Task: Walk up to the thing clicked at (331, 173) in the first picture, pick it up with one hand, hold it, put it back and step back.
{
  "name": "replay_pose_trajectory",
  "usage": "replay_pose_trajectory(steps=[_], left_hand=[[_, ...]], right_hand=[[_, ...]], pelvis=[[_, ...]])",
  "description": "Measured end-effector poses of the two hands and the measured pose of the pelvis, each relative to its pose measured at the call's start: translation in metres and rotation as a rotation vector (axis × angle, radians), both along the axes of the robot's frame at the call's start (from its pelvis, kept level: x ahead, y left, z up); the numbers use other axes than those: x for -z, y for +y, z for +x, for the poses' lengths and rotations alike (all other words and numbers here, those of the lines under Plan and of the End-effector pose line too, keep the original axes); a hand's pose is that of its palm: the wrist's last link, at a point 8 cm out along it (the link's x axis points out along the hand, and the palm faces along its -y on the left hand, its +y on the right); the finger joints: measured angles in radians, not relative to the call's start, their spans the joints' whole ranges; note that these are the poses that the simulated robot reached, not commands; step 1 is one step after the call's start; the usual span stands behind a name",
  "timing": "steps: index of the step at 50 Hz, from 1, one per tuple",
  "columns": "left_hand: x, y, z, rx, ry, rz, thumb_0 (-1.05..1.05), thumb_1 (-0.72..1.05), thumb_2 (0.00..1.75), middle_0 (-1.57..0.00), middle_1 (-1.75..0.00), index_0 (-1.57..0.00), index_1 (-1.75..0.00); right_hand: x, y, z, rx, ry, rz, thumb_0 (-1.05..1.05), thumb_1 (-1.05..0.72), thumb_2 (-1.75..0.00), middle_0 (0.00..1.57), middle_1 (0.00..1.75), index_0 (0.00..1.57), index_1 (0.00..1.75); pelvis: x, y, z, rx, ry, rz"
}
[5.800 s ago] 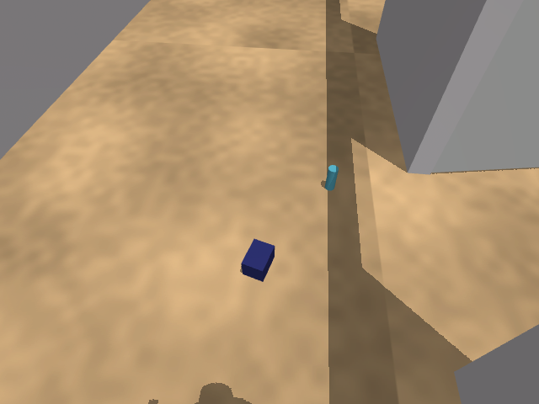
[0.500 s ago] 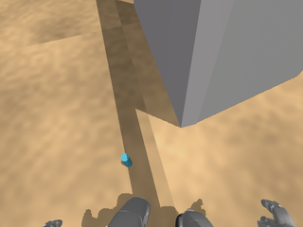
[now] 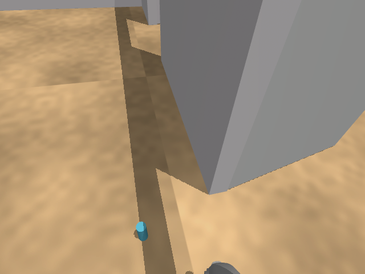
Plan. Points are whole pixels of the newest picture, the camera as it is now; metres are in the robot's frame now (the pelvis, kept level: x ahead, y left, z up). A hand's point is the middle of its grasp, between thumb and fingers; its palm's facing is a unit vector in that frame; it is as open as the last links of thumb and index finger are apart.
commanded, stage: walk up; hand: left
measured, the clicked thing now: (142, 231) +0.45 +0.19 -0.70
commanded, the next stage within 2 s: stand in 1.34 s
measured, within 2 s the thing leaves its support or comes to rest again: neither
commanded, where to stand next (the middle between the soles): +0.09 +0.00 m, yaw -4 degrees
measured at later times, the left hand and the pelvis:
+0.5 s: hand out of the picture +0.13 +0.29 -0.16, palm faces -0.02 -0.92 -0.40, open 7.3 cm; pelvis -0.02 +0.02 -0.02, yaw -2 degrees
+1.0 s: hand out of the picture +0.12 +0.22 -0.12, palm faces -0.12 -0.89 -0.44, open 7.3 cm; pelvis +0.02 -0.04 +0.00, yaw -7 degrees
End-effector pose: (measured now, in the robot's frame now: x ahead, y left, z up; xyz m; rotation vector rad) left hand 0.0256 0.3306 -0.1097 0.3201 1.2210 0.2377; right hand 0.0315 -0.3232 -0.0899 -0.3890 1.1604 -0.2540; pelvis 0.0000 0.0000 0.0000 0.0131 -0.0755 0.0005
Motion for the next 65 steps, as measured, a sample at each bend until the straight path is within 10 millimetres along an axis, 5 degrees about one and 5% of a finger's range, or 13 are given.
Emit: replay_pose_trajectory(steps=[6, 13, 21, 27, 35, 42, 47, 54, 65], left_hand=[[0.009, -0.027, 0.035, 0.042, 0.014, 0.043, 0.01, 0.91, 0.9, -0.2, -0.3, -0.2, -0.3], [-0.001, -0.042, 0.074, 0.12, -0.055, 0.059, 0.01, 0.9, 0.89, -0.2, -0.3, -0.21, -0.3], [0.008, -0.01, 0.106, 0.132, -0.181, 0.062, 0.01, 0.9, 0.89, -0.2, -0.3, -0.21, -0.3], [0.012, 0.0, 0.091, 0.089, -0.127, 0.023, 0.01, 0.91, 0.9, -0.2, -0.3, -0.21, -0.3], [0.014, -0.008, 0.061, 0.164, 0.022, -0.006, 0.01, 0.91, 0.9, -0.2, -0.3, -0.2, -0.3], [-0.002, -0.043, 0.095, 0.219, -0.068, 0.022, 0.01, 0.91, 0.9, -0.2, -0.3, -0.21, -0.3], [-0.024, -0.063, 0.097, 0.205, -0.119, 0.046, 0.01, 0.91, 0.89, -0.2, -0.3, -0.21, -0.3], [-0.039, -0.061, 0.101, 0.161, -0.088, 0.112, 0.01, 0.9, 0.89, -0.2, -0.3, -0.21, -0.3], [-0.003, -0.032, 0.141, 0.145, -0.147, 0.085, 0.01, 0.9, 0.89, -0.2, -0.3, -0.21, -0.3]], right_hand=[[0.036, -0.014, 0.032, 0.034, 0.022, 0.042, 0.01, -0.9, -0.9, 0.2, 0.3, 0.2, 0.3], [0.057, 0.008, 0.049, 0.029, 0.036, 0.111, 0.01, -0.9, -0.9, 0.2, 0.3, 0.2, 0.3], [0.06, 0.033, 0.012, 0.033, 0.069, 0.073, 0.0, -0.9, -0.9, 0.2, 0.3, 0.2, 0.3], [0.031, 0.037, -0.023, 0.069, 0.098, 0.032, 0.01, -0.9, -0.9, 0.2, 0.3, 0.2, 0.3], [0.0, 0.003, -0.037, 0.104, 0.013, -0.023, 0.01, -0.9, -0.9, 0.2, 0.3, 0.2, 0.3], [0.012, -0.044, -0.062, 0.154, 0.076, -0.016, 0.01, -0.9, -0.9, 0.2, 0.3, 0.2, 0.3], [0.021, -0.047, -0.037, 0.161, 0.079, 0.046, 0.01, -0.9, -0.9, 0.2, 0.3, 0.2, 0.3], [0.043, -0.031, 0.005, 0.143, 0.045, 0.119, 0.01, -0.9, -0.9, 0.2, 0.3, 0.2, 0.3], [0.052, 0.014, 0.034, 0.035, 0.134, 0.098, 0.01, -0.9, -0.9, 0.2, 0.3, 0.2, 0.3]], pelvis=[[0.018, -0.013, 0.009, 0.029, 0.01, -0.018], [0.016, -0.007, -0.006, 0.041, 0.039, 0.007], [0.031, 0.017, -0.016, 0.037, 0.028, 0.017], [0.016, 0.022, -0.02, 0.043, 0.024, -0.022], [0.005, 0.009, -0.014, 0.111, 0.045, -0.011], [0.01, -0.024, 0.002, 0.112, 0.017, -0.032], [0.0, -0.038, 0.015, 0.13, 0.0, 0.001], [-0.002, -0.034, 0.027, 0.12, -0.007, -0.013], [0.018, 0.0, 0.024, 0.05, 0.05, -0.026]])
